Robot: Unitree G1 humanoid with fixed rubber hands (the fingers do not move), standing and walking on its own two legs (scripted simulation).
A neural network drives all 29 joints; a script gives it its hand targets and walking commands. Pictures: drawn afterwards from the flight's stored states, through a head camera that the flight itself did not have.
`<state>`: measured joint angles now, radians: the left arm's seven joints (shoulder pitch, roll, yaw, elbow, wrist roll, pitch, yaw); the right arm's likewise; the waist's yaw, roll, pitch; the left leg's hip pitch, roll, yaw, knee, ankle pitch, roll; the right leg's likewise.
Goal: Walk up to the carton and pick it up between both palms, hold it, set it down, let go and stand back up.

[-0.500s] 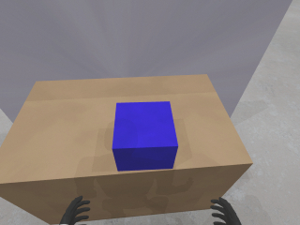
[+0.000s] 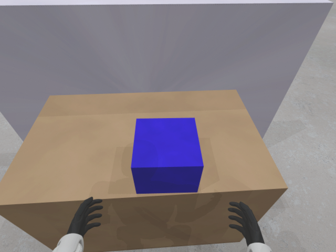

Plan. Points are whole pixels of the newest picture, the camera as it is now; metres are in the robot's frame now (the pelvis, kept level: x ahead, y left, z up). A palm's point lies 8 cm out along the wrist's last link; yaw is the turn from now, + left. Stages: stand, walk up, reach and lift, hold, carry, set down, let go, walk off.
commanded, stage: reach and lift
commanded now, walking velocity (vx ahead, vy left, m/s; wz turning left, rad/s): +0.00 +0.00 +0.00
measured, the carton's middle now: (166, 154) +0.45 +0.03 -0.08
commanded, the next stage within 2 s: none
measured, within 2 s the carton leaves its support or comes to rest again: neither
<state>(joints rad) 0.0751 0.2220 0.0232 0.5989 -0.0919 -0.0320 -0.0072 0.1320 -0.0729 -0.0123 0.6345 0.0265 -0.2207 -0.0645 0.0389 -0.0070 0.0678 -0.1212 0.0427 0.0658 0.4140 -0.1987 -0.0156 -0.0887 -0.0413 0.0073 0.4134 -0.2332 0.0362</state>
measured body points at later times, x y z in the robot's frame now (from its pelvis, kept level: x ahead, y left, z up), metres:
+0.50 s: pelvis +0.04 -0.01 +0.00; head +0.04 +0.00 +0.45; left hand +0.26 +0.23 -0.04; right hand +0.27 -0.17 -0.04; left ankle +0.02 +0.13 -0.74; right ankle +0.00 -0.14 -0.74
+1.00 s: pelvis +0.02 +0.00 -0.01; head +0.04 +0.02 +0.44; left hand +0.33 +0.23 +0.00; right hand +0.34 -0.16 +0.00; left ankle +0.02 +0.13 -0.74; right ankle +0.00 -0.14 -0.74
